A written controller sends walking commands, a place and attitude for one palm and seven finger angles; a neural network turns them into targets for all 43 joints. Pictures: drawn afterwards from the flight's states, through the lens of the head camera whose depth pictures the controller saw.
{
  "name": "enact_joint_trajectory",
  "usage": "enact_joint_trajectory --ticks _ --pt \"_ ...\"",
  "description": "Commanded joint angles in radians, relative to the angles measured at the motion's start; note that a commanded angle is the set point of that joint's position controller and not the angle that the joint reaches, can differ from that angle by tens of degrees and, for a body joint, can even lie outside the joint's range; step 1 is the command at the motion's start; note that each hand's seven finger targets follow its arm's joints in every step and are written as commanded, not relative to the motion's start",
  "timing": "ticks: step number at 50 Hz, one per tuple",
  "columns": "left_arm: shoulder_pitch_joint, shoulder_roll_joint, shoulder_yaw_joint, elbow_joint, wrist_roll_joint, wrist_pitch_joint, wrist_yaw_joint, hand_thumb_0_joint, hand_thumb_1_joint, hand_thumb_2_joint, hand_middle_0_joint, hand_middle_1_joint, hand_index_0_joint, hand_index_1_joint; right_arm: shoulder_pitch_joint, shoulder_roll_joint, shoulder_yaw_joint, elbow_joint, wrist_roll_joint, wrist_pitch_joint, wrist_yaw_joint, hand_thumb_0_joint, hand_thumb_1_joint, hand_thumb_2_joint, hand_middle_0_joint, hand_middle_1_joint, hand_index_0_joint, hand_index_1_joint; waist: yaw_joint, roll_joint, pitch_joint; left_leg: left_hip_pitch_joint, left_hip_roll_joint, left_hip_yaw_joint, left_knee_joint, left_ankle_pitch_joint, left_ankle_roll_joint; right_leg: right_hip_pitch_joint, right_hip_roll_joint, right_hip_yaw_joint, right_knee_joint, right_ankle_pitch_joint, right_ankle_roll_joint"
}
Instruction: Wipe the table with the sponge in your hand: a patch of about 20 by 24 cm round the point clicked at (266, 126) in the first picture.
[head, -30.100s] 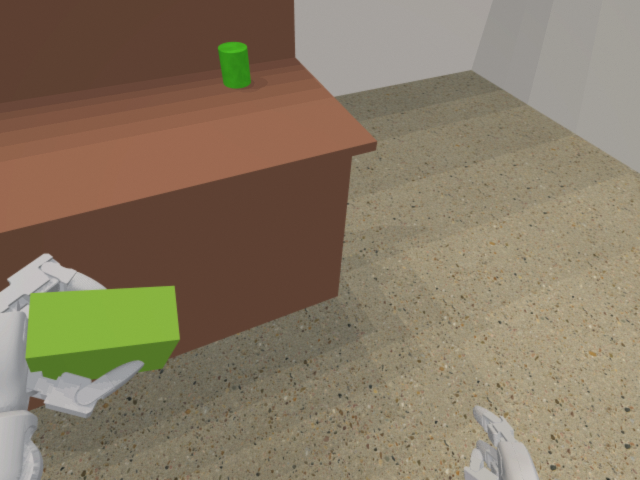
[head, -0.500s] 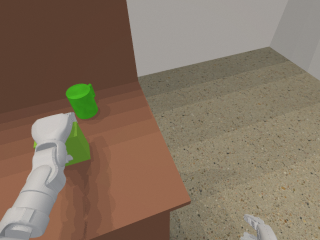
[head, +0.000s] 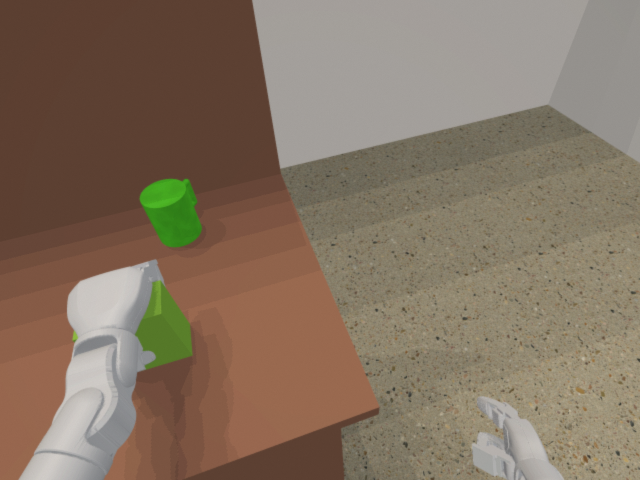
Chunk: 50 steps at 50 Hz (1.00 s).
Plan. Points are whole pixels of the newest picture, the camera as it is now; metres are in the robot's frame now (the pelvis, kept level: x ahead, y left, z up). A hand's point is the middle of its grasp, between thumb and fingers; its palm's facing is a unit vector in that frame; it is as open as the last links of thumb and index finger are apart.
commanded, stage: wipe back along the first lane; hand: left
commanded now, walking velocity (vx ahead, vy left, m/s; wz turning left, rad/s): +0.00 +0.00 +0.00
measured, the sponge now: (144, 337) +0.28 +0.28 +0.02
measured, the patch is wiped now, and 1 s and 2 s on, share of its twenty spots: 0.90 0.90 0.90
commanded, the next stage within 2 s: lift the sponge slowly off the table in 0.66 s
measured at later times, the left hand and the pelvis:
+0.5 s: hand (130, 363) +0.22 +0.26 +0.06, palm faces +0.04 -0.10 -0.99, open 9.8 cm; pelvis -0.01 -0.01 +0.00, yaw -1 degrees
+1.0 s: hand (126, 394) +0.19 +0.24 +0.06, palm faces +0.05 -0.14 -0.99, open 9.8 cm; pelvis -0.02 -0.01 +0.00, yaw -1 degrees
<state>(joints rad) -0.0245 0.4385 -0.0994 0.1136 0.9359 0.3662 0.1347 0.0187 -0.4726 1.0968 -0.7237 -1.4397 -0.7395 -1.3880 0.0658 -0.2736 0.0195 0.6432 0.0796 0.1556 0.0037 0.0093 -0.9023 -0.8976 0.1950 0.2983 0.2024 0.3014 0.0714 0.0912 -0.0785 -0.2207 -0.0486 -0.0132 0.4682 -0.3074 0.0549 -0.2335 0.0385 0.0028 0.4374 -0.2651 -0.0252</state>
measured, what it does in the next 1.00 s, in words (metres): stands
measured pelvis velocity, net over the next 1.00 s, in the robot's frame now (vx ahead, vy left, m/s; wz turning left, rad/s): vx -0.02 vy -0.01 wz -0.02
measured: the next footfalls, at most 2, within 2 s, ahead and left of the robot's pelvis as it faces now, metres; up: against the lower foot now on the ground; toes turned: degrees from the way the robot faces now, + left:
none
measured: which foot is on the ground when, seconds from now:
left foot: down 0.00-1.00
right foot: down 0.00-1.00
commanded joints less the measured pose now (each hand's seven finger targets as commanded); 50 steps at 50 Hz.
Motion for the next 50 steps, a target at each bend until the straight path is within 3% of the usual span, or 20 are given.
enact_joint_trajectory --ticks 1,4,5,8,10,13,14,17,19,21,28,30,36,40,44,45,48,50 --pt "-0.022 0.09 0.042 -0.102 -0.041 0.022 -0.02 0.0 0.1 1.3 -1.2 -1.6 -1.2 -1.6 -0.163 -0.117 -0.039 -0.158 0.001 -0.044 -0.003 0.0 -0.9 -0.9 0.2 0.3 0.2 0.3 0.009 -0.131 -0.126 0.017 0.025 -0.05 -0.033 0.386 -0.018 0.139 -0.009 0.043 -0.005 0.418 -0.052" --pt "0.056 0.086 0.044 -0.133 -0.044 0.023 -0.02 0.0 0.1 1.3 -1.2 -1.6 -1.2 -1.6 -0.169 -0.111 -0.037 -0.163 0.002 -0.05 -0.003 0.0 -0.9 -0.9 0.2 0.3 0.2 0.3 0.019 -0.128 -0.138 0.016 0.02 -0.044 -0.028 0.4 -0.017 0.164 -0.013 0.048 0.003 0.465 -0.05" --pt "0.033 0.063 0.023 -0.153 -0.041 0.026 -0.023 0.0 0.1 1.3 -1.2 -1.6 -1.2 -1.6 -0.171 -0.109 -0.037 -0.166 0.001 -0.05 -0.001 0.0 -0.9 -0.9 0.2 0.3 0.2 0.3 0.009 -0.128 -0.136 0.019 0.026 -0.047 -0.033 0.405 -0.019 0.155 -0.011 0.047 0.004 0.451 -0.05" --pt "0.128 0.086 0.055 -0.175 -0.052 0.022 -0.018 0.0 0.1 1.3 -1.2 -1.6 -1.2 -1.6 -0.174 -0.106 -0.038 -0.168 0.001 -0.056 0.002 0.0 -0.9 -0.9 0.2 0.3 0.2 0.3 0.024 -0.137 -0.131 0.016 0.019 -0.041 -0.024 0.391 -0.014 0.175 -0.014 0.057 0.004 0.481 -0.048" --pt "0.106 0.065 0.032 -0.203 -0.048 0.026 -0.02 0.0 0.1 1.3 -1.2 -1.6 -1.2 -1.6 -0.183 -0.105 -0.036 -0.169 0.0 -0.054 0.002 0.0 -0.9 -0.9 0.2 0.3 0.2 0.3 0.015 -0.131 -0.124 0.009 0.023 -0.041 -0.032 0.38 -0.016 0.168 -0.013 0.06 0.005 0.462 -0.048" --pt "0.18 0.096 0.068 -0.222 -0.05 0.025 -0.01 0.0 0.1 1.3 -1.2 -1.6 -1.2 -1.6 -0.186 -0.103 -0.036 -0.17 -0.001 -0.056 0.002 0.0 -0.9 -0.9 0.2 0.3 0.2 0.3 0.03 -0.126 -0.109 0.007 0.02 -0.041 -0.032 0.367 -0.015 0.168 -0.012 0.064 0.003 0.449 -0.049" --pt "0.204 0.069 0.046 -0.239 -0.052 0.024 -0.009 0.0 0.1 1.3 -1.2 -1.6 -1.2 -1.6 -0.19 -0.099 -0.035 -0.176 -0.001 -0.059 0.004 0.0 -0.9 -0.9 0.2 0.3 0.2 0.3 0.03 -0.125 -0.113 0.007 0.018 -0.04 -0.029 0.377 -0.015 0.174 -0.013 0.064 0.007 0.471 -0.048" --pt "0.207 0.058 0.033 -0.255 -0.05 0.035 -0.009 0.0 0.1 1.3 -1.2 -1.6 -1.2 -1.6 -0.198 -0.098 -0.035 -0.175 -0.001 -0.058 0.003 0.0 -0.9 -0.9 0.2 0.3 0.2 0.3 0.025 -0.128 -0.071 -0.002 0.023 -0.043 -0.042 0.327 -0.014 0.141 -0.008 0.064 -0.006 0.384 -0.047" --pt "0.204 0.072 0.043 -0.264 -0.046 0.04 -0.006 0.0 0.1 1.3 -1.2 -1.6 -1.2 -1.6 -0.203 -0.099 -0.035 -0.173 -0.001 -0.058 0.0 0.0 -0.9 -0.9 0.2 0.3 0.2 0.3 0.03 -0.137 -0.08 0.001 0.021 -0.043 -0.043 0.312 -0.011 0.143 -0.007 0.068 -0.009 0.359 -0.047" --pt "0.189 0.043 0.011 -0.281 -0.039 0.047 -0.008 0.0 0.1 1.3 -1.2 -1.6 -1.2 -1.6 -0.21 -0.097 -0.035 -0.177 -0.001 -0.057 -0.001 0.0 -0.9 -0.9 0.2 0.3 0.2 0.3 0.025 -0.125 -0.071 0.006 0.024 -0.045 -0.051 0.293 -0.01 0.125 -0.004 0.063 -0.014 0.305 -0.047" --pt "0.314 0.047 0.027 -0.309 -0.052 0.032 -0.003 0.0 0.1 1.3 -1.2 -1.6 -1.2 -1.6 -0.221 -0.089 -0.033 -0.182 -0.001 -0.066 0.003 0.0 -0.9 -0.9 0.2 0.3 0.2 0.3 0.041 -0.155 -0.071 0.0 0.02 -0.041 -0.043 0.287 -0.007 0.151 -0.008 0.077 -0.011 0.341 -0.045" --pt "0.32 0.048 0.028 -0.335 -0.046 0.034 -0.001 0.0 0.1 1.3 -1.2 -1.6 -1.2 -1.6 -0.229 -0.09 -0.033 -0.18 -0.003 -0.063 0.007 0.0 -0.9 -0.9 0.2 0.3 0.2 0.3 0.042 -0.124 -0.054 -0.001 0.024 -0.047 -0.052 0.275 -0.012 0.136 -0.003 0.084 -0.015 0.305 -0.049" --pt "0.324 0.016 -0.013 -0.371 -0.037 0.046 0.003 0.0 0.1 1.3 -1.2 -1.6 -1.2 -1.6 -0.238 -0.085 -0.033 -0.185 -0.002 -0.063 0.01 0.0 -0.9 -0.9 0.2 0.3 0.2 0.3 0.038 -0.127 -0.03 -0.002 0.028 -0.049 -0.056 0.25 -0.008 0.109 0.001 0.077 -0.02 0.242 -0.049" --pt "0.344 0.057 0.026 -0.411 -0.033 0.042 0.01 0.0 0.1 1.3 -1.2 -1.6 -1.2 -1.6 -0.243 -0.087 -0.035 -0.186 -0.006 -0.064 0.011 0.0 -0.9 -0.9 0.2 0.3 0.2 0.3 0.05 -0.117 -0.06 0.008 0.025 -0.051 -0.054 0.263 -0.008 0.137 0.001 0.096 -0.016 0.276 -0.051" --pt "0.331 0.071 0.04 -0.413 -0.035 0.044 0.014 0.0 0.1 1.3 -1.2 -1.6 -1.2 -1.6 -0.245 -0.081 -0.032 -0.183 -0.006 -0.064 0.004 0.0 -0.9 -0.9 0.2 0.3 0.2 0.3 0.051 -0.115 -0.042 0.011 0.023 -0.047 -0.056 0.255 -0.004 0.137 -0.003 0.088 -0.025 0.261 -0.048" --pt "0.291 0.097 0.058 -0.426 -0.028 0.046 0.013 0.0 0.1 1.3 -1.2 -1.6 -1.2 -1.6 -0.247 -0.087 -0.032 -0.177 -0.009 -0.063 0.001 0.0 -0.9 -0.9 0.2 0.3 0.2 0.3 0.046 -0.102 -0.039 0.016 0.024 -0.05 -0.062 0.245 -0.005 0.132 0.002 0.103 -0.032 0.243 -0.051" --pt "0.249 0.088 0.047 -0.42 -0.028 0.052 0.008 0.0 0.1 1.3 -1.2 -1.6 -1.2 -1.6 -0.253 -0.083 -0.028 -0.174 -0.01 -0.064 -0.008 0.0 -0.9 -0.9 0.2 0.3 0.2 0.3 0.042 -0.098 -0.022 0.024 0.022 -0.046 -0.067 0.234 -0.001 0.123 0.0 0.096 -0.046 0.213 -0.049" --pt "0.198 0.139 0.083 -0.439 -0.015 0.059 0.005 0.0 0.1 1.3 -1.2 -1.6 -1.2 -1.6 -0.259 -0.09 -0.028 -0.17 -0.014 -0.062 -0.012 0.0 -0.9 -0.9 0.2 0.3 0.2 0.3 0.046 -0.083 -0.033 0.035 0.022 -0.054 -0.075 0.23 -0.002 0.129 0.005 0.113 -0.054 0.187 -0.054"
